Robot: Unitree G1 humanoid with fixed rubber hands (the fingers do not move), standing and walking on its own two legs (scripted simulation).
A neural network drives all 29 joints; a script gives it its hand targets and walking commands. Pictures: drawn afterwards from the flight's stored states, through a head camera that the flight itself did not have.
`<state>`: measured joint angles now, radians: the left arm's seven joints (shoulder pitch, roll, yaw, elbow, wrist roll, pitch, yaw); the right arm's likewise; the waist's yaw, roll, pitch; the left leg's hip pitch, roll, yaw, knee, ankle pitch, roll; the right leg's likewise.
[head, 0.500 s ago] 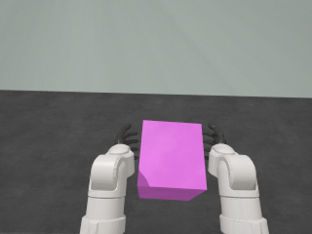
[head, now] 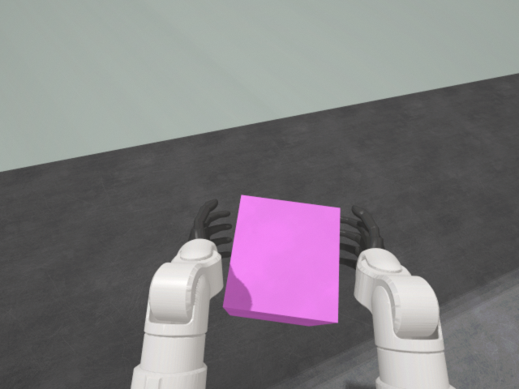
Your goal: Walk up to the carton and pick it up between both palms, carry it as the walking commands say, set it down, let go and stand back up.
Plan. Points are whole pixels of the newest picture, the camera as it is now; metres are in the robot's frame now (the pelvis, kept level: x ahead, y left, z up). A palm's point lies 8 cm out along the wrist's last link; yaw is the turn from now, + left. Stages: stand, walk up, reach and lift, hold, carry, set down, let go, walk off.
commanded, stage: carry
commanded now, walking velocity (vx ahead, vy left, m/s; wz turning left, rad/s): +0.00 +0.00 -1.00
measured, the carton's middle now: (278, 267) +0.32 +0.02 -0.01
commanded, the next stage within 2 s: none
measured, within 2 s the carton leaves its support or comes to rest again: neither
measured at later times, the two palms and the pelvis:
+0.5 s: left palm (310, 160) +0.45 -0.01 +0.11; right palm (454, 242) +0.32 -0.21 +0.11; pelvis +0.14 +0.06 +0.03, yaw -32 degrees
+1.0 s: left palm (378, 191) +0.40 -0.11 +0.12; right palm out of the picture +0.21 -0.25 +0.13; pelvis +0.12 +0.08 +0.05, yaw -54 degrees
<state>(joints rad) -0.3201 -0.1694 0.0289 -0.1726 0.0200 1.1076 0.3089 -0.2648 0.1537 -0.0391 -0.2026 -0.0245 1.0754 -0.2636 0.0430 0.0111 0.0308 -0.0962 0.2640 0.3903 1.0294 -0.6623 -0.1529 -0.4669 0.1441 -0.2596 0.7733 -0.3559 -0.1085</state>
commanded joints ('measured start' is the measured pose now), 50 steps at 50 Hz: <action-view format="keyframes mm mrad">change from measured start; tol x32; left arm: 1 -387 -1048 -502 -277 -267 -96 -148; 50 -361 -946 -425 -285 -217 -20 -189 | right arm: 1 -371 908 350 -250 262 -73 163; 50 -307 1108 398 -75 242 10 163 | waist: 1 18 -58 -494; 9 -64 542 -577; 25 -16 -246 -559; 50 -50 184 -520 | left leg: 1 -961 -150 -457 676 -122 17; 5 -299 -79 -429 -229 161 80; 9 263 253 -670 -504 1521 272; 23 -1 53 -86 -178 1239 86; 25 -495 -112 -185 99 88 21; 27 -537 -145 -319 174 -91 18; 45 -117 -259 -280 -482 252 85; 50 259 323 -505 -604 1141 352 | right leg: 1 878 -301 881 -187 1244 -229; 5 210 -294 436 -94 825 -3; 9 -212 -66 250 517 -417 150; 22 125 -80 52 -137 78 91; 26 608 -402 724 -185 1287 -146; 45 296 -214 639 -366 582 104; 50 -230 -134 296 425 -179 135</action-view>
